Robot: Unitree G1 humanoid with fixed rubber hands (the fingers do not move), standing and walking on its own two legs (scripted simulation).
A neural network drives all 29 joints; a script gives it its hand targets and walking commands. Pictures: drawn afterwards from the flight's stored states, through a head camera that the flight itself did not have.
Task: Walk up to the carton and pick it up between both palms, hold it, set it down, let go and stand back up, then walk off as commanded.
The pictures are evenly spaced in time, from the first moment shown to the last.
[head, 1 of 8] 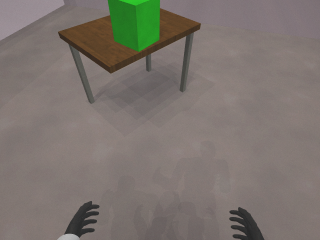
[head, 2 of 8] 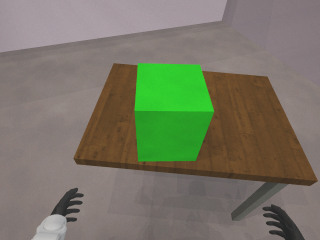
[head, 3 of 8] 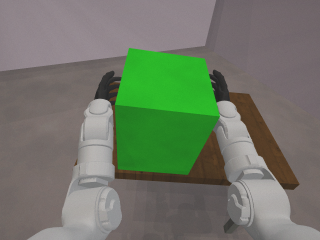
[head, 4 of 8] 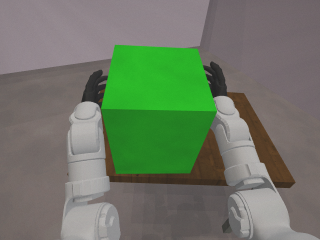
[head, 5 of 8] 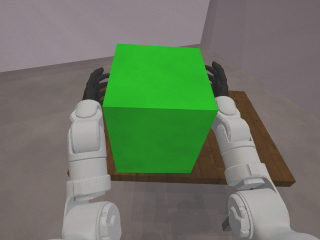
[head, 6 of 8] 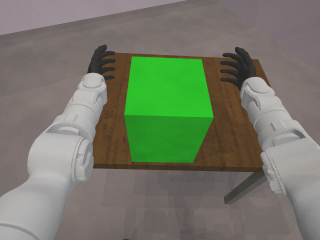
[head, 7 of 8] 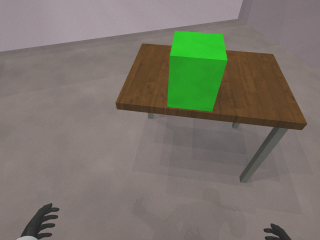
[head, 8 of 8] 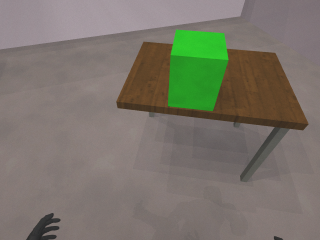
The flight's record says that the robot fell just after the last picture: no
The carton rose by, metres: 0.19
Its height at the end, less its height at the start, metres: +0.00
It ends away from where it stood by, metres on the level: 0.03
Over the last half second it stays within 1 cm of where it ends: yes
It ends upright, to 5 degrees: yes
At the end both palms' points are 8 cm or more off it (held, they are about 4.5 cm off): yes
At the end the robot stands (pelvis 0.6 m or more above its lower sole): yes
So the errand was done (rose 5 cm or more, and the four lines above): yes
